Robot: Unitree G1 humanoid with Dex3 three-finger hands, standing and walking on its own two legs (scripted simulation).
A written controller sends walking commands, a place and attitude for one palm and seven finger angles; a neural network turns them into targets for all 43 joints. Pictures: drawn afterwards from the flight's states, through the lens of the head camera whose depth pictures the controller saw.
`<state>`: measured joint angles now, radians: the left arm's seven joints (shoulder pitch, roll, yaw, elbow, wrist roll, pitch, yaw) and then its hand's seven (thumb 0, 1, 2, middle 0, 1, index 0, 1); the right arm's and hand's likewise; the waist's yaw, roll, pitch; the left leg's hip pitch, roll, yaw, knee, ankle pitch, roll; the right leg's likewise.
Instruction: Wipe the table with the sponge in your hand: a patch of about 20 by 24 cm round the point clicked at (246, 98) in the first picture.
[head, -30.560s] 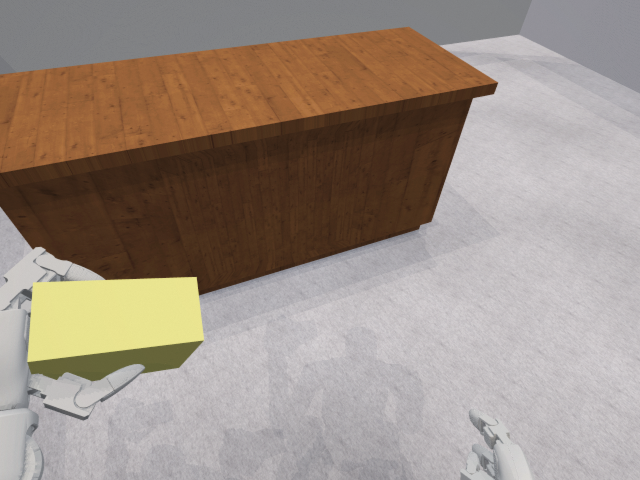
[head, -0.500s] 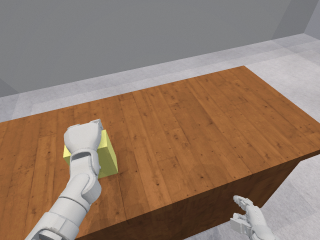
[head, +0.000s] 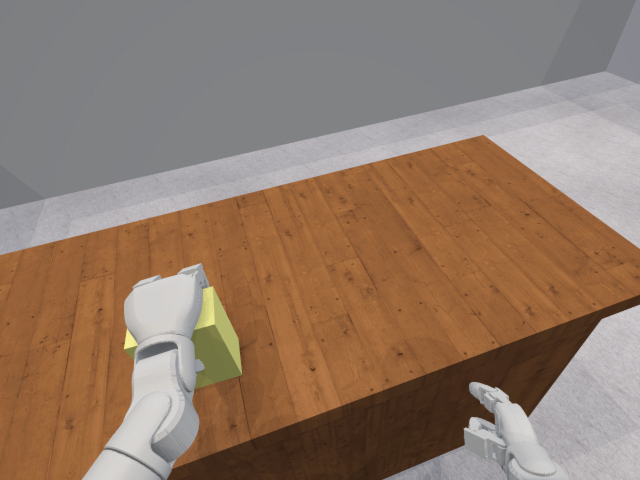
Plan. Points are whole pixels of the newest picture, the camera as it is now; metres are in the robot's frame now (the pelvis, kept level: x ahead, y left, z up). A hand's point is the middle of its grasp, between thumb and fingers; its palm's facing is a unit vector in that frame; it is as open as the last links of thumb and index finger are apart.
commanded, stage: wipe back along the middle lane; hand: left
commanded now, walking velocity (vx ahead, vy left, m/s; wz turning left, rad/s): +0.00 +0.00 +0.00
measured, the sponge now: (194, 351) +0.28 +0.22 +0.00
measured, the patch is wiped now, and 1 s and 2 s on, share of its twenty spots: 0.65 0.65 0.80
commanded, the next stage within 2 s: slide across to the third lane in 0.40 s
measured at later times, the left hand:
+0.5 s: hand (185, 354) +0.24 +0.20 +0.06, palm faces +0.08 -0.11 -0.99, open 10.6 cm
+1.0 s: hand (221, 339) +0.27 +0.16 +0.06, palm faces +0.05 -0.10 -0.99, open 10.6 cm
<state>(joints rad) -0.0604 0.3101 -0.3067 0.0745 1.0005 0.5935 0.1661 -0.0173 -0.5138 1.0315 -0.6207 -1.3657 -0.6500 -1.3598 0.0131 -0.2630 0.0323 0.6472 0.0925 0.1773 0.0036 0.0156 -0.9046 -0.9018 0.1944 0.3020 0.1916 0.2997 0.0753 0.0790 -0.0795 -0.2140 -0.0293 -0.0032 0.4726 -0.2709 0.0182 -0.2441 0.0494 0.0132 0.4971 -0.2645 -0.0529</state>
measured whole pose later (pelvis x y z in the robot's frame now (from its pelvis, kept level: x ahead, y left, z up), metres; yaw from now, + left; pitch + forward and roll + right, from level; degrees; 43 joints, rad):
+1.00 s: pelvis -0.02 -0.01 +0.00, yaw +0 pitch -2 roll +1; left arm -0.11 0.25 -0.45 0.06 1.01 0.65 0.14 -0.03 -0.54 1.03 -0.65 -1.33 -0.69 -1.31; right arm -0.01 -0.25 0.02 0.67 0.09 0.16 0.03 0.02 -0.90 -0.90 0.19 0.30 0.16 0.28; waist 0.09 0.09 -0.06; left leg -0.21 -0.03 -0.01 0.49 -0.26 0.00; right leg -0.24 0.05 0.00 0.53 -0.26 -0.07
